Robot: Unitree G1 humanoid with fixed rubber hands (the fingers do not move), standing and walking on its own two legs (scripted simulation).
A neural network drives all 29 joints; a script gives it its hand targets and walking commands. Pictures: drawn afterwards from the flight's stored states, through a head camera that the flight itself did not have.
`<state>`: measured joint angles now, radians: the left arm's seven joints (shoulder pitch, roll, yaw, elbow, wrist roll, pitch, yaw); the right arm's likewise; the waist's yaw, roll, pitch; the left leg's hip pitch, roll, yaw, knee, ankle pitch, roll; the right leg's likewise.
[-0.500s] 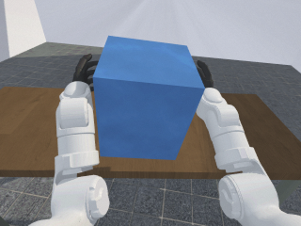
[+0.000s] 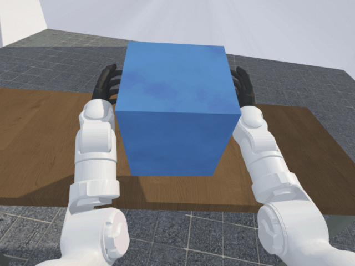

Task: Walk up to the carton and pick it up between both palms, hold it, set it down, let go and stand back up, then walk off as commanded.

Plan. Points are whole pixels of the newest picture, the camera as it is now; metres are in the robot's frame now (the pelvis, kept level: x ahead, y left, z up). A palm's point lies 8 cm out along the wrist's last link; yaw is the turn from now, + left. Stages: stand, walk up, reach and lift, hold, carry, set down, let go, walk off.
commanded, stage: set down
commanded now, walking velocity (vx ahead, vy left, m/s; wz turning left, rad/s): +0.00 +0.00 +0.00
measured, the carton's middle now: (174, 115) +0.42 -0.02 +0.18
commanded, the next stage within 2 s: none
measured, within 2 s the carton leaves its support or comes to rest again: neither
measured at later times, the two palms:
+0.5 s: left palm (115, 112) +0.41 +0.12 +0.20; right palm (248, 117) +0.38 -0.18 +0.20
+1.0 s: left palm (121, 117) +0.42 +0.11 +0.17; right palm (248, 121) +0.39 -0.19 +0.18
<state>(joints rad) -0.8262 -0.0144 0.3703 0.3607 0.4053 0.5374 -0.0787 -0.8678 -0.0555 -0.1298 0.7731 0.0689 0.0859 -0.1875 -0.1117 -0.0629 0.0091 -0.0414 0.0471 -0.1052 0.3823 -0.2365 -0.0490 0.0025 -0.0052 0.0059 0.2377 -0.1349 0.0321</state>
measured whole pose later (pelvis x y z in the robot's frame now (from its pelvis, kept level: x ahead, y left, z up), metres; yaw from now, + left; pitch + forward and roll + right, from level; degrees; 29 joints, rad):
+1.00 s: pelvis +0.01 +0.00 +0.00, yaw +0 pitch -6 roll -2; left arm -0.86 -0.02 0.37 0.75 0.37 0.32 0.00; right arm -0.86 -0.06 -0.29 1.00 -0.08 -0.04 -0.14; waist -0.11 -0.05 0.02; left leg -0.03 0.05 -0.11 0.38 -0.25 -0.05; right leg 0.02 -0.01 0.00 0.24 -0.15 0.04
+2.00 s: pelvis +0.02 +0.00 +0.00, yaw +0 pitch -4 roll -2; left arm -0.89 0.02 0.37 0.93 0.35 0.24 -0.01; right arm -0.86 0.00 -0.45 1.00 -0.25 -0.02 -0.11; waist -0.12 -0.04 0.02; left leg -0.05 0.05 -0.11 0.38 -0.27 -0.05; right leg 0.00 -0.01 0.00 0.24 -0.17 0.04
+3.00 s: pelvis +0.03 +0.00 +0.00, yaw +0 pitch +2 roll -2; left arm -0.92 0.03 0.37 1.03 0.33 0.08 0.00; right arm -0.84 0.01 -0.53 1.00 -0.33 -0.12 -0.10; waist -0.13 -0.01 0.01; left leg -0.16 0.05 -0.10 0.38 -0.27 -0.05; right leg -0.11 -0.01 0.00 0.24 -0.17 0.04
